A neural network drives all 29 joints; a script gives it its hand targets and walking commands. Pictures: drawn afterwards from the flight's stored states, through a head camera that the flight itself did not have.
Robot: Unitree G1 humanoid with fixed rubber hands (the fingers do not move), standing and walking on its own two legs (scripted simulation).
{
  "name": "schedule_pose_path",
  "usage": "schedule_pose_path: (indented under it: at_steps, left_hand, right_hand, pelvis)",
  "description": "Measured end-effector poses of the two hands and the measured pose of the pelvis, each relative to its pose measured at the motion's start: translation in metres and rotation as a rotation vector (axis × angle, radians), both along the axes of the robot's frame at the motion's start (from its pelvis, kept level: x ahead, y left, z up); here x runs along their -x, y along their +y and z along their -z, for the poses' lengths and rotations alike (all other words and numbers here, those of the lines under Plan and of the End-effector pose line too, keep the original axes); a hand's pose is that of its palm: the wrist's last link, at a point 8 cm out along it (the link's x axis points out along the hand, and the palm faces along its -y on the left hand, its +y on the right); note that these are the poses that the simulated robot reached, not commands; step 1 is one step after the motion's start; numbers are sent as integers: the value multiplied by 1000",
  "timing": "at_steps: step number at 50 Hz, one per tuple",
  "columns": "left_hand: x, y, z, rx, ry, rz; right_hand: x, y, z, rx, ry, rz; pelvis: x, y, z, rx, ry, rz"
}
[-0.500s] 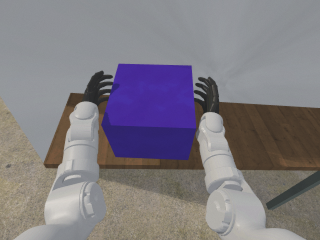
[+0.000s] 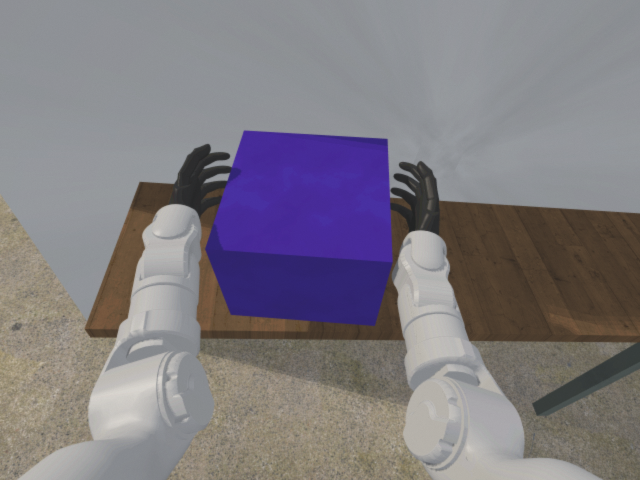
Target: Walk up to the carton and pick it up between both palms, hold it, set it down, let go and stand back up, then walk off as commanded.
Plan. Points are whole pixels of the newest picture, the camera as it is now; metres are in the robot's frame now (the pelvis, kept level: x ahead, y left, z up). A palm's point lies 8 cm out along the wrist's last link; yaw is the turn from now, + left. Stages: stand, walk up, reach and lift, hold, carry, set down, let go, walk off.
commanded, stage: set down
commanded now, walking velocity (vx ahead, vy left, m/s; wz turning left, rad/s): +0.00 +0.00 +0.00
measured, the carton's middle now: (308, 227) +0.43 +0.00 +0.05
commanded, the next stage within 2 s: none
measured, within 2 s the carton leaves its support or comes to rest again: neither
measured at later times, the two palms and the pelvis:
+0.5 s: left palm (190, 201) +0.44 +0.16 +0.09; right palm (411, 225) +0.40 -0.14 +0.10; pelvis +0.02 +0.00 +0.00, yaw +0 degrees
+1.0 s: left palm (197, 207) +0.46 +0.16 +0.05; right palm (399, 241) +0.41 -0.14 +0.06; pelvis +0.02 +0.01 +0.00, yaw +0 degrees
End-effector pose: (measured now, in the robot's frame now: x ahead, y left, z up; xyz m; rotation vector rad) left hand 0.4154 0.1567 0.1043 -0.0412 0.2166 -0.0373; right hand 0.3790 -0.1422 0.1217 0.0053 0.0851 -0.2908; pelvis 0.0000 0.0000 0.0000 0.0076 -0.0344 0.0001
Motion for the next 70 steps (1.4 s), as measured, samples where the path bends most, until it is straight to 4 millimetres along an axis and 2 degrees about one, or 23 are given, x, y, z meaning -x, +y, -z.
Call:
schedule_pose_path:
  at_steps: [26,53,70]
  left_hand:
    - [-24,3,17,-5,30,18]
    - [-53,1,59,-4,80,63]
    - [-67,-3,76,-29,73,84]
  right_hand:
    - [-18,4,21,-1,44,22]
    - [-30,4,71,10,115,77]
    - [-36,2,98,0,127,100]
  pelvis:
    - [-17,4,-1,3,32,-1]
    - [-24,12,2,13,170,-2]
    - [-28,15,4,20,285,0]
